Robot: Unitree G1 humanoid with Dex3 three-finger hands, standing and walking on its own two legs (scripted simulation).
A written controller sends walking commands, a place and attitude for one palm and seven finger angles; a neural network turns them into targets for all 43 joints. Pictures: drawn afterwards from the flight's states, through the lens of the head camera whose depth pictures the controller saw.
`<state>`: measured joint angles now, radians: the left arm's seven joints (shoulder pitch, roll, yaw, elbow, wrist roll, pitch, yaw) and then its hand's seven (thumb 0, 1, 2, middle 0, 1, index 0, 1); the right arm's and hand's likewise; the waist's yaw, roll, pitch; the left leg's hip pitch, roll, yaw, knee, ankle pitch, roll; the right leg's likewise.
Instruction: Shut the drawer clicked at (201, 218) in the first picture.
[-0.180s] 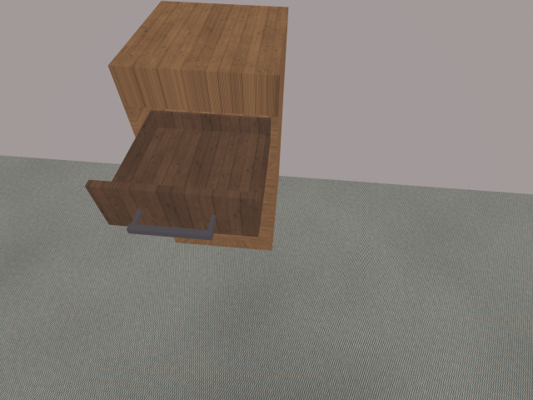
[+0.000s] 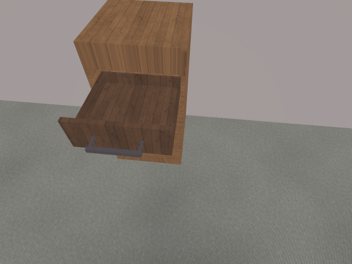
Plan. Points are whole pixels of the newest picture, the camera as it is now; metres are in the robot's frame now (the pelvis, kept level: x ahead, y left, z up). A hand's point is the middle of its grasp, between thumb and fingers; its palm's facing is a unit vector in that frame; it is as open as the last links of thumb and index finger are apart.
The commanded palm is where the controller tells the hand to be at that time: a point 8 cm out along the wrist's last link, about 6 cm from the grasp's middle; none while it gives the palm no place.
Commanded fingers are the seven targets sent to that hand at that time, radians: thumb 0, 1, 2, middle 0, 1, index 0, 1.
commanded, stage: turn or walk to find it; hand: left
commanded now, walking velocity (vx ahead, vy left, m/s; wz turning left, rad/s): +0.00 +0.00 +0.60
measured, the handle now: (115, 146) +0.50 +0.24 -0.14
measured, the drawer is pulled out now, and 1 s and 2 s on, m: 0.30 0.30 0.30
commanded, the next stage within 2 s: stand and wait in 0.50 s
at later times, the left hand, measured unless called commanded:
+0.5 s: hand out of the picture +0.03 +0.20 -0.16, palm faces +0.27 -0.92 -0.28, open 7.4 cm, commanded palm none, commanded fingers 0.00 0.90 0.90 -0.20 -0.30 -0.20 -0.30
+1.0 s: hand out of the picture -0.07 +0.11 -0.19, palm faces +0.41 -0.89 -0.19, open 7.4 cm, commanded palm none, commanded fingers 0.00 0.90 0.90 -0.20 -0.30 -0.20 -0.30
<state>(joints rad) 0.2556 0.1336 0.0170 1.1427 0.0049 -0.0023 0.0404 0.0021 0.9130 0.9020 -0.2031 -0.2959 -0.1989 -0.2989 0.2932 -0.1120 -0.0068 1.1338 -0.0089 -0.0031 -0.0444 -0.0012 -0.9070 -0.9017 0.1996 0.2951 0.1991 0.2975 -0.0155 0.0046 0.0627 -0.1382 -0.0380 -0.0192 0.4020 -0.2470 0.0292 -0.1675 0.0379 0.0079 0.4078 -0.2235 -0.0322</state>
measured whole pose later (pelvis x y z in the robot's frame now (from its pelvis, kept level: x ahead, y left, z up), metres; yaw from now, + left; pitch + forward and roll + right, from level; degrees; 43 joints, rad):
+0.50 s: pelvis -0.02 -0.03 +0.00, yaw +14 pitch +1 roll +0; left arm 0.12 0.22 0.08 0.94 0.01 0.04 0.03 0.00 0.91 0.90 -0.20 -0.30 -0.20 -0.30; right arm 0.25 -0.18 -0.05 0.98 -0.04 0.04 -0.03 0.00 -0.91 -0.90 0.20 0.30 0.20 0.30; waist -0.02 0.02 0.10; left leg -0.27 -0.10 -0.25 0.45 -0.19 0.00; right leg -0.35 0.02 0.03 0.81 -0.47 0.02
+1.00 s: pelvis +0.00 -0.05 -0.01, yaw +20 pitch -1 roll +0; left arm 0.27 0.17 0.04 1.06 0.01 0.03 0.03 0.00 0.91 0.90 -0.20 -0.30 -0.20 -0.30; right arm 0.13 -0.15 -0.03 1.02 -0.02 0.02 -0.03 0.00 -0.91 -0.90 0.20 0.29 0.20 0.30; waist 0.05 -0.04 0.12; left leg -0.25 0.01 -0.04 0.53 -0.25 -0.03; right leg -0.16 -0.01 -0.03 0.53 -0.34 0.00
